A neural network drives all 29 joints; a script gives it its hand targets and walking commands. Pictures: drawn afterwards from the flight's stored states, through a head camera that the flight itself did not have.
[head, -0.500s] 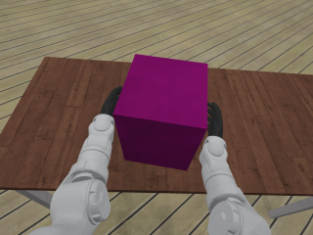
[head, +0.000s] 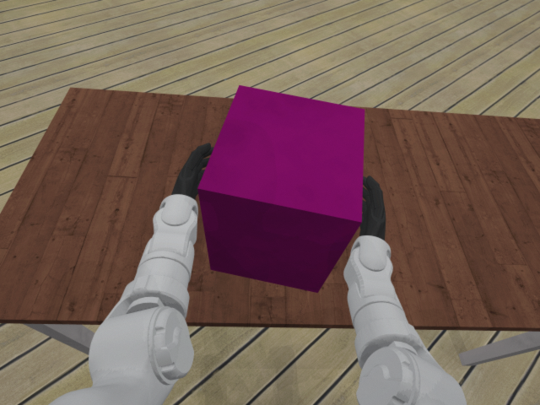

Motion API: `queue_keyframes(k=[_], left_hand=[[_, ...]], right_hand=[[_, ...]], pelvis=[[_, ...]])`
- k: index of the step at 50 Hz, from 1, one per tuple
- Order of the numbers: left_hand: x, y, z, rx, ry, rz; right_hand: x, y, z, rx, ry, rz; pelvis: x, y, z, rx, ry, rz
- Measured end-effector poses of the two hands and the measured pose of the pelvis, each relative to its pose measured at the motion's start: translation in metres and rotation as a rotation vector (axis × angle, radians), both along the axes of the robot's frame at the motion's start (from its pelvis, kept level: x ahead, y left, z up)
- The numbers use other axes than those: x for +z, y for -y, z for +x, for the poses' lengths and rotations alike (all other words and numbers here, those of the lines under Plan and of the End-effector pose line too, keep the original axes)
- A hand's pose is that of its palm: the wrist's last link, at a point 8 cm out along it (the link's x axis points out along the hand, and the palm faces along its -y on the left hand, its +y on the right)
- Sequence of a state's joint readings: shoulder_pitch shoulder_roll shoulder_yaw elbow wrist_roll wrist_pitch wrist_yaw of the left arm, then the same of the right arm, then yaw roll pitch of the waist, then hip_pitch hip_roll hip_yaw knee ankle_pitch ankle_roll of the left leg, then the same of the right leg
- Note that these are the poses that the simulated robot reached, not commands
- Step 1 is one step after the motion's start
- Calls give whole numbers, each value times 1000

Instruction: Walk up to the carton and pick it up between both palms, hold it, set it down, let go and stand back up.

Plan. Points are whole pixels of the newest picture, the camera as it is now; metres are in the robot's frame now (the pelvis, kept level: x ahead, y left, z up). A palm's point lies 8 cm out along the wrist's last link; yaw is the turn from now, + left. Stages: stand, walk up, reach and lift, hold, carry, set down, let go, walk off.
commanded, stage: set down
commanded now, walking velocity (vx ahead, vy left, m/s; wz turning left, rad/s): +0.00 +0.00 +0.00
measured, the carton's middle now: (281, 196) +0.44 -0.04 +0.01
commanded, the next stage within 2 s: none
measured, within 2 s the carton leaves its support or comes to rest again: neither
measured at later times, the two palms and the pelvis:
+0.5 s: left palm (188, 192) +0.44 +0.11 +0.04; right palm (370, 230) +0.36 -0.17 +0.03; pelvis +0.00 +0.00 +0.00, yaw +0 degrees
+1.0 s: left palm (187, 210) +0.44 +0.12 -0.01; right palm (361, 250) +0.35 -0.17 -0.02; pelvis -0.02 +0.01 -0.01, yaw -1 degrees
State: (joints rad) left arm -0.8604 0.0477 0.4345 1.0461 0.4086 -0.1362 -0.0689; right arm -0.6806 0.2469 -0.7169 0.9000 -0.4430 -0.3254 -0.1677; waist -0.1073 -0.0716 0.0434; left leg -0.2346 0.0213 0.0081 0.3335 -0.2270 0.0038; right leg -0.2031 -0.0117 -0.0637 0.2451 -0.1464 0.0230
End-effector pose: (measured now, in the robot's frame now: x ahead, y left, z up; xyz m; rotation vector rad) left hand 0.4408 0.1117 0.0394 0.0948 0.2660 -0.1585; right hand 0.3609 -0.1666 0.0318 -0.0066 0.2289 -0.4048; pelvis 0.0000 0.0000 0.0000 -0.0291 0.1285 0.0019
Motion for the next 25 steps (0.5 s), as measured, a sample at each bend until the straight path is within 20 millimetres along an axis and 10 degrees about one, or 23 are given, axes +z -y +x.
queue_keyframes(k=[25], left_hand=[[-1, 0, 0, 7, 2, -10]], right_hand=[[-1, 1, -1, 15, 5, -12]], pelvis=[[-1, 4, -1, -2, -5, 5]])
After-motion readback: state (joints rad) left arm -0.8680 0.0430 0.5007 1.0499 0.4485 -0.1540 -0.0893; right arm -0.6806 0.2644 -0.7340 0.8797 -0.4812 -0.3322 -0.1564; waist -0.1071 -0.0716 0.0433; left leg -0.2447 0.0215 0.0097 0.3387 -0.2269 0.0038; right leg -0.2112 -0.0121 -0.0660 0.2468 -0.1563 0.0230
